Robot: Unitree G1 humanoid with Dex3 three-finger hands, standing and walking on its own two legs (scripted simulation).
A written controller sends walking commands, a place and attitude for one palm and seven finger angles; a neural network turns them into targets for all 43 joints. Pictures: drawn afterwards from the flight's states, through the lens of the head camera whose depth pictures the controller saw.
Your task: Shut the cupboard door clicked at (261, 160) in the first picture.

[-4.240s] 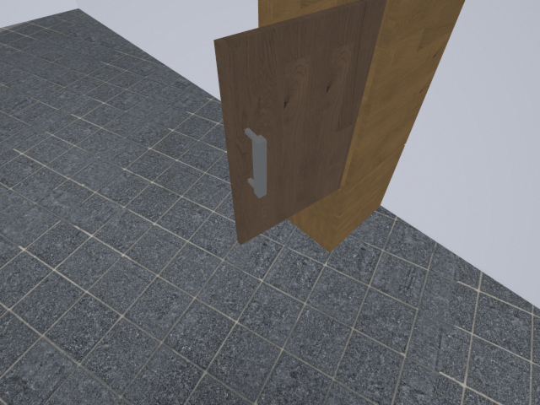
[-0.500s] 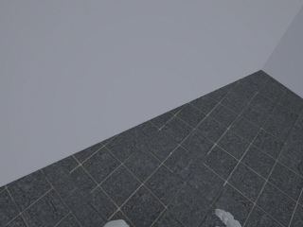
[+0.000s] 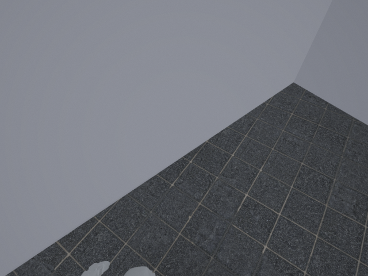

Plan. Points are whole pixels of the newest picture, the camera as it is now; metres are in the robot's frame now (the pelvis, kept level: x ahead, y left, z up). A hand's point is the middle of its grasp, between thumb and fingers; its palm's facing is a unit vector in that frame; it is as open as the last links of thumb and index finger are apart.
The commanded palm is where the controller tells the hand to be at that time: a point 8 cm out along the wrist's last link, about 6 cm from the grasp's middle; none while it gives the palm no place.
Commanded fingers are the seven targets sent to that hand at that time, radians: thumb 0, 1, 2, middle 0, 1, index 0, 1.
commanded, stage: turn to face it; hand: left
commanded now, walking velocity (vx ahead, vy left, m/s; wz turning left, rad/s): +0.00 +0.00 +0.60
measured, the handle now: out of the picture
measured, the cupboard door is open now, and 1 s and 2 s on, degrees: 81 81 81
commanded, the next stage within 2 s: none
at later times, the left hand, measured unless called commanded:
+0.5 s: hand out of the picture +0.12 +0.23 -0.16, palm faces +0.27 -0.92 -0.27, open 7.3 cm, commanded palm none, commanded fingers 0.00 0.90 0.90 -0.20 -0.30 -0.20 -0.30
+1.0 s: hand out of the picture +0.02 +0.14 -0.19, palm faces +0.60 -0.76 -0.23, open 7.4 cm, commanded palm none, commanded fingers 0.00 0.90 0.90 -0.20 -0.30 -0.20 -0.30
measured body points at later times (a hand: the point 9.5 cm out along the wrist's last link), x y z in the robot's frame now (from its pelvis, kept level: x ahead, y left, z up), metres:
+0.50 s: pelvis +0.08 -0.01 +0.00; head +0.14 +0.01 +0.44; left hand +0.10 +0.28 -0.14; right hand +0.22 -0.24 -0.14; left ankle +0.09 +0.12 -0.74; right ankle +0.11 -0.15 -0.70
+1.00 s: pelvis +0.12 -0.04 -0.02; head +0.16 +0.01 +0.43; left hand -0.01 +0.18 -0.17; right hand +0.38 -0.16 -0.14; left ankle +0.04 +0.05 -0.74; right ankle +0.13 -0.15 -0.72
